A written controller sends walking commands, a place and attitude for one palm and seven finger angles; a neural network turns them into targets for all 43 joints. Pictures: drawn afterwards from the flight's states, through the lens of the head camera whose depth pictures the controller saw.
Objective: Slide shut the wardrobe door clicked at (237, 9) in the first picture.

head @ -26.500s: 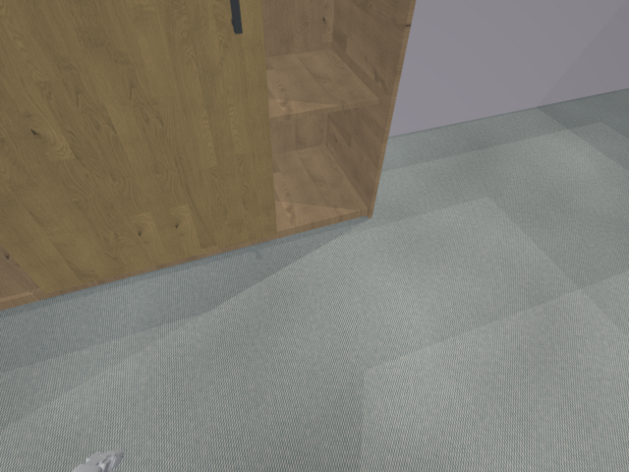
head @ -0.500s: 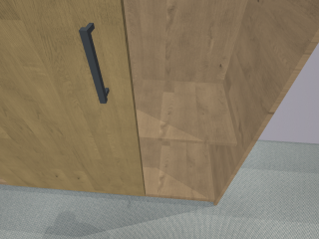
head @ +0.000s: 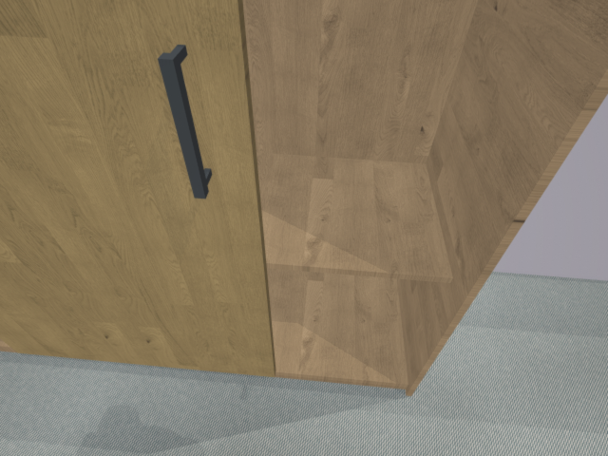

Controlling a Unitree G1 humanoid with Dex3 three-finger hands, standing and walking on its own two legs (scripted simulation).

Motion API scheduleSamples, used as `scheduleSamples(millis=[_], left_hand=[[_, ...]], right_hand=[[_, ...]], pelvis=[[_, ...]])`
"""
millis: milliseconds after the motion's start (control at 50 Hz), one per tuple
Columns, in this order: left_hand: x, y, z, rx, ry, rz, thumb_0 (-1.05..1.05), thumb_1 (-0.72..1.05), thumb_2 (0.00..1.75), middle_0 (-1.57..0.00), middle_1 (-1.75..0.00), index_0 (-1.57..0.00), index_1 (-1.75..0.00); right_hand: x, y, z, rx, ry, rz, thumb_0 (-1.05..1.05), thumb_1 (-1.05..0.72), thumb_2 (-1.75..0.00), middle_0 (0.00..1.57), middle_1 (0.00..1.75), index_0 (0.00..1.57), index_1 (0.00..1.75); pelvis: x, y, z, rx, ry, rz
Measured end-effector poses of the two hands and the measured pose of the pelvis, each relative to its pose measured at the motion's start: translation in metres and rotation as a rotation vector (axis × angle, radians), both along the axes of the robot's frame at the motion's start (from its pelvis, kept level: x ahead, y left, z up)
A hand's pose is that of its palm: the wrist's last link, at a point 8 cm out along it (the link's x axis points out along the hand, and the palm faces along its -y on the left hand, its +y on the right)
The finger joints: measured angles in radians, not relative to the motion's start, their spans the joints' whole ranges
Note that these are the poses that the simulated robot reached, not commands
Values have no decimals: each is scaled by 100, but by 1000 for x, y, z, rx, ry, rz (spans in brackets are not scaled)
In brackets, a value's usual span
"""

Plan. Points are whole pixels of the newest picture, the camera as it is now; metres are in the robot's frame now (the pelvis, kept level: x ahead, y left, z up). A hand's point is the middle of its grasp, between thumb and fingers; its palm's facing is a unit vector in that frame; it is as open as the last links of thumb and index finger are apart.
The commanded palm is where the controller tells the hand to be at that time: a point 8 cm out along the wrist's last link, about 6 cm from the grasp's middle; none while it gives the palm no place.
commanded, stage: look again from close up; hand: left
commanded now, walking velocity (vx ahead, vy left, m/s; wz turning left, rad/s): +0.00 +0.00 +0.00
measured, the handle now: (191, 128) +0.48 +0.19 +0.20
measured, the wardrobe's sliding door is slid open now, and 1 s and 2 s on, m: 0.43 0.43 0.43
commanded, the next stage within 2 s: raise the hand with hooked fingers in 0.28 s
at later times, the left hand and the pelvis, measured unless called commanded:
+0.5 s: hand out of the picture +0.05 +0.21 -0.12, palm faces +0.21 -0.94 -0.28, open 7.2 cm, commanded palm +0.09 +0.22 -0.05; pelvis -0.01 +0.02 +0.00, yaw +0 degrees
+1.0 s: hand (92, 437) +0.13 +0.23 +0.05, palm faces +0.20 -0.98 -0.07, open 9.7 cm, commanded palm +0.13 +0.27 +0.05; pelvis -0.03 +0.02 -0.04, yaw +5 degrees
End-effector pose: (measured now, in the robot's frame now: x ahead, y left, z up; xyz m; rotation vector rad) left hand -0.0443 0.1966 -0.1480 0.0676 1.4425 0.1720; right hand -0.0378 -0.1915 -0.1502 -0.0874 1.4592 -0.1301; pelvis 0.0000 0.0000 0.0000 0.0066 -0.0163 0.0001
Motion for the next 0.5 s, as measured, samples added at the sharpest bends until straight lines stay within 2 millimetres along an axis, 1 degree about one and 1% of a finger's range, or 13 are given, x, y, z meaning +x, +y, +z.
scheduleSamples(millis=[240, 400, 420, 440, 460, 500], left_hand=[[-2, 7, 1, 4, 7, -3, 0, 91, 90, -20, -30, -20, -30], [-2, 10, 2, 16, 7, -7, 0, 91, 90, -20, -30, -20, -30], [7, 13, 7, 14, -41, 42, 1, 91, 90, -20, -30, -20, -30], [22, 22, 17, 51, -119, 47, 2, 93, 90, -20, -30, -21, -30], [37, 36, 31, 109, -213, 43, 5, 96, 90, -21, -31, -21, -30], [76, 59, 64, 191, -427, 37, 7, 97, 89, -21, -32, -21, -31]], right_hand=[[-3, 9, -1, 12, 7, 0, 0, -91, -89, 20, 30, 20, 30], [-5, 11, -2, 20, 13, 4, 0, -91, -89, 20, 30, 20, 30], [0, 9, -2, 9, -18, 0, 0, -91, -89, 20, 30, 20, 30], [8, 4, 0, -15, -83, 1, 0, -91, -89, 20, 30, 20, 30], [16, -3, 2, -47, -148, 15, 1, -91, -89, 20, 30, 20, 30], [35, -19, 7, -82, -288, 29, 3, -93, -89, 20, 30, 20, 30]], pelvis=[[-1, 6, 0, 2, 3, 0], [-2, 8, -1, -1, 7, 0], [-4, 9, -2, -8, 4, -1], [-7, 10, -2, -7, -5, -7], [-9, 11, -2, -5, -8, -8], [-11, 15, -3, 0, -3, 7]])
